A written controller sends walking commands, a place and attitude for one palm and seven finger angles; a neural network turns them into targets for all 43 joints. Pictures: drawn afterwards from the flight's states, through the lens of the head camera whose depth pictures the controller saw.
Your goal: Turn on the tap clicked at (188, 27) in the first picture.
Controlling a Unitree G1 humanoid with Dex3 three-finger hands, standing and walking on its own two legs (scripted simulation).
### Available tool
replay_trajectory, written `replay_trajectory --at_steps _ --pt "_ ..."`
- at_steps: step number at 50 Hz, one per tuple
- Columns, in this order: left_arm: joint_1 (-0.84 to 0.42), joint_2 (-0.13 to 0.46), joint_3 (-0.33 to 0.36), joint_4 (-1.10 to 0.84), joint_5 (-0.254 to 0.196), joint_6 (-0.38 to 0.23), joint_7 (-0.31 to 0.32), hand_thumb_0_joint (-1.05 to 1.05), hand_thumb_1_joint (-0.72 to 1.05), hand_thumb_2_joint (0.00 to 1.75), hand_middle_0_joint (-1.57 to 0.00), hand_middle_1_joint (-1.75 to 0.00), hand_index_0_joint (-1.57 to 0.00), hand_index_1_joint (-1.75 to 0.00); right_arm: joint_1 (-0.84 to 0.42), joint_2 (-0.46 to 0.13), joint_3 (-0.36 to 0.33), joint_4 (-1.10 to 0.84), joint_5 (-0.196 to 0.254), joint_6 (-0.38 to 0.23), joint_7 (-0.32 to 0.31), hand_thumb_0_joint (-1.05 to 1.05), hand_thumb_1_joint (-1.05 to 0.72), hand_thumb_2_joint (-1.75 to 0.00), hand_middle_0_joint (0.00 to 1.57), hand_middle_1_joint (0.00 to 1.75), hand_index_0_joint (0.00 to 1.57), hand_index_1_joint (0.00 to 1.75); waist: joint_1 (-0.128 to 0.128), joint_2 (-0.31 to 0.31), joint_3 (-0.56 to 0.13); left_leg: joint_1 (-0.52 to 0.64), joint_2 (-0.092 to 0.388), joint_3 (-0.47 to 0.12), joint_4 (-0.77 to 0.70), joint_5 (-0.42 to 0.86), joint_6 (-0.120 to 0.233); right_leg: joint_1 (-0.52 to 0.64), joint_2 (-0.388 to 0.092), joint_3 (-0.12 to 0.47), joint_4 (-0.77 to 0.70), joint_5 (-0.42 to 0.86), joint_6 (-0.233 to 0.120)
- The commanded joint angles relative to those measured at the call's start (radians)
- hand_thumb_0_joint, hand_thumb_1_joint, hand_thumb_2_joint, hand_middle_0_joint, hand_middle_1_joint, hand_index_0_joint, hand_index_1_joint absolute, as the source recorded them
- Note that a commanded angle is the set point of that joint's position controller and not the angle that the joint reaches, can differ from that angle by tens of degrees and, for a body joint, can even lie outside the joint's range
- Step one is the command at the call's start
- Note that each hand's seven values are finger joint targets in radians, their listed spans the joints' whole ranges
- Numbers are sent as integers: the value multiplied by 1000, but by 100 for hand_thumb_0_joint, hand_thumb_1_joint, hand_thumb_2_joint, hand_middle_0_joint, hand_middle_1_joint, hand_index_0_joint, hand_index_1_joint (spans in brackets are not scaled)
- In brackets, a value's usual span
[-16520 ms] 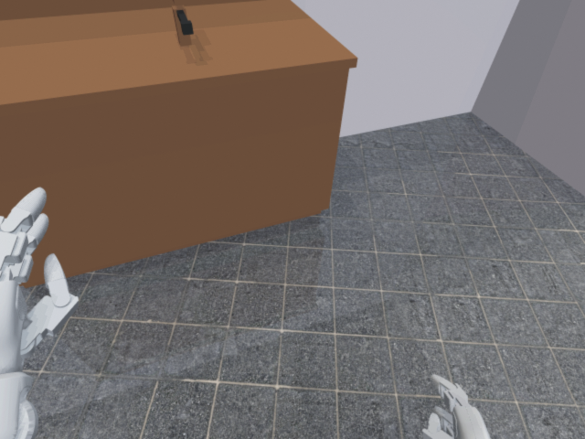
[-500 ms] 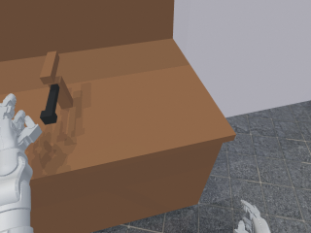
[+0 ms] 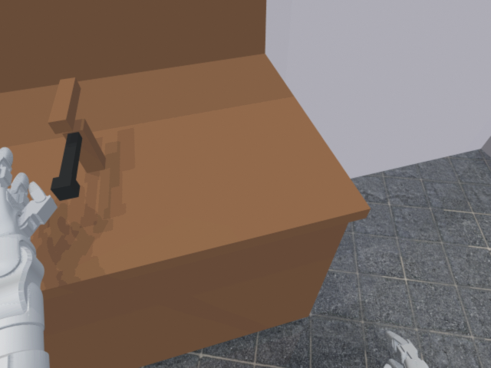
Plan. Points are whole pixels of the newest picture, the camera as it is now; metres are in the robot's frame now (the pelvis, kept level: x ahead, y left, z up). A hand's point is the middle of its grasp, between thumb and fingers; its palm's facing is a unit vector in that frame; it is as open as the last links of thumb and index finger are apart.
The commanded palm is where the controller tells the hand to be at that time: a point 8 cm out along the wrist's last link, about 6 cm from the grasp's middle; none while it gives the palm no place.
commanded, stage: reach beside the lever's end, fingers flat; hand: left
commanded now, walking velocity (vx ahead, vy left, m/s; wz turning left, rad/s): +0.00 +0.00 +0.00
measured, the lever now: (65, 187) +0.34 +0.31 +0.13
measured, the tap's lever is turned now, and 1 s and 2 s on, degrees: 0 8 32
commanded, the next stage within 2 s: push the lever round in 0.08 s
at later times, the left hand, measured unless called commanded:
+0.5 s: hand (49, 204) +0.31 +0.32 +0.12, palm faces +0.55 -0.83 -0.08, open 7.8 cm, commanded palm +0.27 +0.35 +0.12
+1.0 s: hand (73, 199) +0.32 +0.29 +0.13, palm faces +0.54 -0.84 -0.06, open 7.7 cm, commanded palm +0.28 +0.32 +0.12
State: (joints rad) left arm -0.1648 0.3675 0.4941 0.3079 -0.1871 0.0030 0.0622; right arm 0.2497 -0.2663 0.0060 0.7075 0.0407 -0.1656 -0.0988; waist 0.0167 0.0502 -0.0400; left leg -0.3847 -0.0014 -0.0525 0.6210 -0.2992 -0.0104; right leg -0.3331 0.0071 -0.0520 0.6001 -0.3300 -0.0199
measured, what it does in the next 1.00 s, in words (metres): stands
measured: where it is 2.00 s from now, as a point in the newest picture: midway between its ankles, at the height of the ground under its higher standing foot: outside the picture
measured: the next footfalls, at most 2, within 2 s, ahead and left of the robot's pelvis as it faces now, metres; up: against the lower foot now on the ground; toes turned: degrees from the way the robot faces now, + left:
none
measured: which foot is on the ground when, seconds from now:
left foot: down 0.00-1.00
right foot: down 0.00-1.00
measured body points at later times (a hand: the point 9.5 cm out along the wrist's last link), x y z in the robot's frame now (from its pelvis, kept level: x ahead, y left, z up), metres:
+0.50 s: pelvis +0.00 +0.00 +0.00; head +0.01 -0.01 +0.45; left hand +0.28 +0.36 +0.13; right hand +0.16 -0.25 -0.10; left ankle +0.01 +0.13 -0.73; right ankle -0.01 -0.11 -0.73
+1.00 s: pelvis -0.01 +0.00 +0.00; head +0.01 -0.01 +0.45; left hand +0.29 +0.33 +0.13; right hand +0.16 -0.24 -0.10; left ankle +0.01 +0.13 -0.73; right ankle -0.01 -0.11 -0.73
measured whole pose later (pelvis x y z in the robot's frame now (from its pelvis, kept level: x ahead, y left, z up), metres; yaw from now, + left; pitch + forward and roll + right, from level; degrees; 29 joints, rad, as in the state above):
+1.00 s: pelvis -0.01 +0.00 +0.00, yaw +0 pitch +3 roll -1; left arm -0.19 0.28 0.38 0.25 -0.16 0.02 0.16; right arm 0.22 -0.25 0.01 0.71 0.04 -0.15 -0.09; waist 0.03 0.05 -0.04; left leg -0.38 -0.01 -0.06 0.63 -0.30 -0.01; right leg -0.33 0.00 -0.06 0.61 -0.33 -0.02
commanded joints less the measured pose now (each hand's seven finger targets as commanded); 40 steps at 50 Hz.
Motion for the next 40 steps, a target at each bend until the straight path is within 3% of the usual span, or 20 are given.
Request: replay_trajectory --at_steps 1,5,6,9,11,14,16,17,18,22,24,28,29,31,34,36,40 --pt "-250 284 48 -252 -1 -90 1 0 90 90 -15 -15 -15 -15 -80 -128 -41 -146 5 -58 -11 0 -90 -90 20 30 20 30 7 35 -236 137 -10 -4 -70 255 33 64 6 -1 -68 283 -6" --pt "-266 286 52 -234 -5 -69 0 0 90 90 -15 -15 -15 -15 -86 -129 -38 -143 9 -57 -16 0 -90 -90 20 30 20 30 2 28 -212 129 -14 -5 -79 208 34 48 4 0 -80 246 -5" --pt "-244 303 69 -206 -9 -57 -2 0 90 90 -15 -15 -15 -15 -85 -130 -38 -143 9 -53 -18 0 -90 -90 20 30 20 30 6 -4 -207 111 -14 -2 -81 194 35 55 5 1 -84 240 -2" --pt "-304 322 72 -213 1 -55 1 0 90 90 -15 -15 -15 -15 -92 -128 -31 -143 10 -48 -21 0 -90 -90 20 30 20 30 -1 29 -197 111 -16 -2 -79 197 35 49 2 4 -83 243 -4" --pt "-313 309 58 -221 2 -64 -1 0 90 90 -15 -15 -15 -15 -85 -127 -34 -146 7 -47 -19 0 -90 -90 20 30 20 30 -5 18 -224 125 -17 1 -70 212 36 52 4 5 -80 260 -2" --pt "-294 312 64 -226 5 -80 -5 0 90 90 -15 -15 -15 -15 -84 -124 -34 -144 6 -48 -15 0 -90 -90 20 30 20 30 1 56 -242 134 -17 0 -63 233 34 60 4 6 -73 276 -6" --pt "-281 287 45 -213 -1 -79 -13 0 90 90 -15 -15 -15 -15 -81 -126 -38 -146 8 -46 -13 0 -90 -90 20 30 20 30 -2 27 -237 132 -13 3 -60 242 34 58 6 4 -72 289 -5" --pt "-282 268 26 -226 -7 -76 -19 0 90 90 -15 -15 -15 -15 -84 -125 -35 -152 9 -48 -12 0 -90 -90 20 30 20 30 0 41 -240 131 -17 1 -62 238 33 59 4 4 -72 285 -6" --pt "-276 279 39 -209 -11 -70 -20 0 90 90 -15 -15 -15 -15 -80 -127 -36 -151 10 -48 -12 0 -90 -90 20 30 20 30 0 8 -229 122 -15 -3 -65 233 33 60 5 1 -75 283 -5" --pt "-279 288 47 -211 -14 -53 -15 0 90 90 -15 -15 -15 -15 -87 -127 -35 -153 13 -42 -16 0 -90 -90 20 30 20 30 -2 1 -214 109 -17 3 -68 212 36 56 3 5 -84 270 -1" --pt "-315 289 41 -243 -3 -62 -3 0 90 90 -15 -15 -15 -15 -97 -122 -31 -152 13 -43 -17 0 -90 -90 20 30 20 30 0 52 -206 116 -16 -4 -73 197 33 44 3 5 -81 241 -5" --pt "-321 269 22 -241 -1 -77 13 0 90 90 -15 -15 -15 -15 -92 -126 -35 -149 6 -45 -15 0 -90 -90 20 30 20 30 -10 22 -226 121 -17 -2 -67 187 36 41 5 7 -82 233 -3" --pt "-327 290 41 -249 7 -84 19 0 90 90 -15 -15 -15 -15 -94 -125 -34 -145 5 -44 -15 0 -90 -90 20 30 20 30 -3 41 -238 125 -15 -5 -67 201 34 52 4 8 -76 242 -6" --pt "-325 256 10 -248 6 -81 20 0 90 90 -15 -15 -15 -15 -91 -122 -35 -147 6 -44 -12 0 -90 -90 20 30 20 30 -7 41 -240 133 -14 -4 -67 214 32 51 5 5 -74 256 -7" --pt "-267 281 46 -220 4 -65 24 0 90 90 -15 -15 -15 -15 -92 -126 -36 -147 6 -37 -12 0 -90 -90 20 30 20 30 10 18 -237 116 -15 -4 -68 225 33 71 5 4 -75 270 -6" --pt "-296 229 -4 -266 3 -63 26 0 90 90 -15 -15 -15 -15 -100 -119 -35 -158 7 -38 -9 0 -90 -90 20 30 20 30 3 38 -237 128 -14 -3 -70 224 31 63 4 4 -75 268 -6" --pt "-305 212 -21 -270 12 -64 49 0 90 90 -15 -15 -15 -15 -104 -120 -35 -151 7 -40 -8 0 -90 -90 20 30 20 30 -2 29 -214 131 -10 -9 -77 192 30 38 7 2 -80 224 -8"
